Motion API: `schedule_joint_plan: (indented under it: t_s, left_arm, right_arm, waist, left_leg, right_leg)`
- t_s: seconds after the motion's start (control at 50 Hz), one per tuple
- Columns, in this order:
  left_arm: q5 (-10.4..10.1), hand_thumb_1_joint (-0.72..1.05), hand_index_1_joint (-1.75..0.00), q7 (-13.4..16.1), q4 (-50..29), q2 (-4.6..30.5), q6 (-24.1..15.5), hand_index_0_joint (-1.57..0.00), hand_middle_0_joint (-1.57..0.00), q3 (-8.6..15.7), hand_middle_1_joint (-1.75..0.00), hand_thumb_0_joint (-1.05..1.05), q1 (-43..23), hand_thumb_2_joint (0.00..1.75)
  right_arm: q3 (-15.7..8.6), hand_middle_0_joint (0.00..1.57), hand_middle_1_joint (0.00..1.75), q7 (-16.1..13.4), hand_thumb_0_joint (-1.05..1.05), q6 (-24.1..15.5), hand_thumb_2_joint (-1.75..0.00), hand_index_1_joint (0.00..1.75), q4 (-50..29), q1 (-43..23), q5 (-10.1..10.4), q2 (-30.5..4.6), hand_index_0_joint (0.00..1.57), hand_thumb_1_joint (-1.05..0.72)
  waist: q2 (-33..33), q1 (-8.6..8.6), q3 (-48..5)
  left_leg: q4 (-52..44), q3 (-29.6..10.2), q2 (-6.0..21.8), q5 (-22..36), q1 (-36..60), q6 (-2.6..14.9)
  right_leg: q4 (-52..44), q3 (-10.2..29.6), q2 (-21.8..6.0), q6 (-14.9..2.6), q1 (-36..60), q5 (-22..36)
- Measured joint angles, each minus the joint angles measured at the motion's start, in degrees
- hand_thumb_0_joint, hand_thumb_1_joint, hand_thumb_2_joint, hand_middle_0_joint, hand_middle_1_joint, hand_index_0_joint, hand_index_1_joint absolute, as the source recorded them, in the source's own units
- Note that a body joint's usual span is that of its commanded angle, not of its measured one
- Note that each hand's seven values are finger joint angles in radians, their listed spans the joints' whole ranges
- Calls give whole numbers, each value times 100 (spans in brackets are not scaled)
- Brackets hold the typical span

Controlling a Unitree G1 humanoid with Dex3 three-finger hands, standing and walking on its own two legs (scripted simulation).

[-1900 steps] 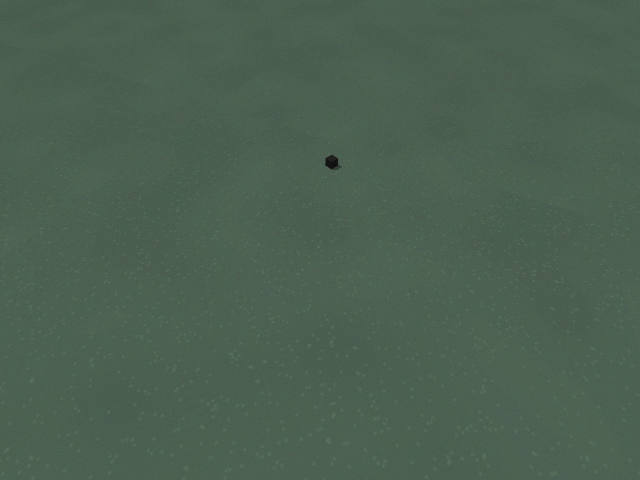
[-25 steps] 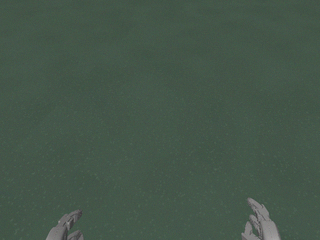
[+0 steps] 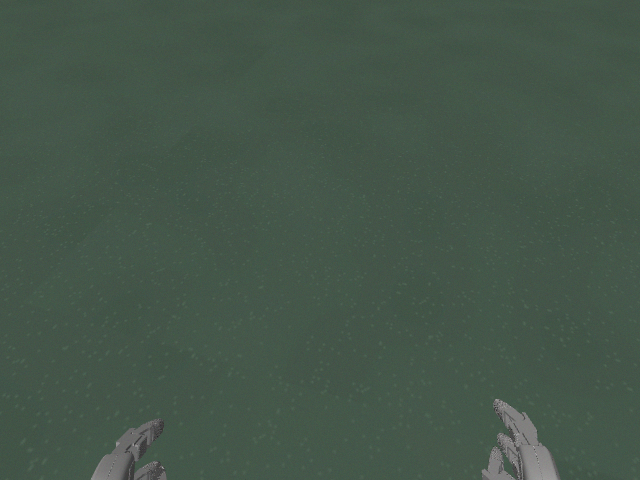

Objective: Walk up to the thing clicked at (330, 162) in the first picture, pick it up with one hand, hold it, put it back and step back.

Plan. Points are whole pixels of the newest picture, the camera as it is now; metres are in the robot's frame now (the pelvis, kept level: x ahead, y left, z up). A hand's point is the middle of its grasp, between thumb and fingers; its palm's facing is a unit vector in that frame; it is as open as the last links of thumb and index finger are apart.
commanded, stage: home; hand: left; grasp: from above
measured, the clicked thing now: out of the picture +0.28 +0.20 -0.69
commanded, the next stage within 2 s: stand in 0.36 s
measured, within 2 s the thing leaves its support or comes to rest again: rests again in 2.00 s
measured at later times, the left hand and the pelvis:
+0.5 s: hand out of the picture +0.17 +0.18 -0.05, palm faces +0.03 -0.97 -0.25, open 7.4 cm; pelvis +0.00 +0.00 +0.00, yaw +0 degrees
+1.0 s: hand out of the picture +0.05 +0.24 -0.11, palm faces +0.02 -0.95 -0.32, open 7.4 cm; pelvis +0.00 +0.01 +0.06, yaw -1 degrees
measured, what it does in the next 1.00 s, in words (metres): rises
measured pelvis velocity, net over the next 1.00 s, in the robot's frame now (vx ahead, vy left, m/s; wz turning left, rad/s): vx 0.00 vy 0.01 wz -0.02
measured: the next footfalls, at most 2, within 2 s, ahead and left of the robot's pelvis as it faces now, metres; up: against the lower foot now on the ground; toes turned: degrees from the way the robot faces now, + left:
none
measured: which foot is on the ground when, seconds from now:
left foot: down 0.00-1.00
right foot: down 0.00-1.00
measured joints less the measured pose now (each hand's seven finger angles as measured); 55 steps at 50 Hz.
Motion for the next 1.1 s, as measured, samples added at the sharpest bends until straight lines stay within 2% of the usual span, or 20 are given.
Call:
schedule_joint_plan:
  t_s: [0.46, 0.5, 0.54, 0.58, 0.64, 0.74, 0.84, 1.1]
  left_arm:
    - [-3, 90, -30, 9, -30, 9, -29, -20, -20, -1, -30, 1, 27, 89]
    - [269, 90, -30, 59, 769, 108, -760, -20, -20, -143, -30, 1, -418, 89]
    - [474, 90, -30, 77, 1878, 208, -1423, -20, -20, -193, -30, 1, -953, 89]
    - [590, 90, -30, 69, 2759, 307, -1796, -20, -20, -181, -30, 1, -1301, 89]
    - [605, 90, -30, 59, 3690, 401, -2083, -20, -20, -93, -30, 1, -1498, 89]
    - [596, 90, -30, 77, 4887, 445, -2338, -20, -20, 16, -30, 1, -1517, 90]
    - [581, 90, -30, 76, 5735, 430, -2504, -20, -20, 40, -30, 1, -1482, 90]
    - [519, 90, -30, 77, 6878, 337, -2578, -20, -20, -22, -30, 1, -1694, 90]
  right_arm:
    - [-15, 20, 30, 3, 1, 34, -90, 30, -48, -21, 11, -3, 21, -89]
    - [-102, 20, 30, 176, 1, 211, -90, 30, 293, -239, -314, -42, 21, -89]
    - [-87, 20, 30, 481, 1, 624, -90, 30, 747, -500, -518, -179, 21, -89]
    - [-118, 20, 30, 730, 1, 893, -90, 30, 1107, -661, -523, -281, 21, -89]
    - [-262, 20, 30, 948, 1, 1080, -90, 30, 1450, -707, -411, -374, 21, -90]
    - [-431, 20, 30, 1020, 1, 1239, -90, 30, 1879, -642, -367, -483, 21, -90]
    - [-462, 20, 30, 987, 1, 1359, -90, 30, 2278, -601, -311, -478, 21, -90]
    - [-355, 20, 30, 953, 1, 1418, -90, 30, 2999, -701, -215, -335, 21, -90]
  waist:
    - [-3, 9, -20]
    - [-99, 132, 382]
    - [-215, 263, 665]
    - [-317, 318, 857]
    - [-399, 343, 1012]
    - [-368, 325, 1127]
    - [-334, 301, 1223]
    - [-283, 332, 1305]
  left_leg:
    - [8, -33, 2, -29, -26, -24]
    - [-122, 33, -32, 21, 346, -5]
    - [-359, 120, -82, 133, 685, 12]
    - [-600, 186, -145, 243, 968, 29]
    - [-911, 258, -192, 363, 1311, 50]
    - [-1374, 311, -171, 519, 1792, 82]
    - [-1885, 322, -177, 735, 2231, 100]
    - [-3169, 436, -248, 1390, 3171, 138]
  right_leg:
    - [26, -28, 6, -22, -23, -49]
    - [-25, 28, -31, -39, 296, -34]
    - [-148, 102, -84, -56, 563, 28]
    - [-280, 157, -149, -40, 785, 87]
    - [-513, 216, -197, -1, 1074, 181]
    - [-1037, 245, -173, 44, 1558, 400]
    - [-1622, 230, -172, 66, 2029, 659]
    - [-2855, 297, -227, 120, 2909, 1323]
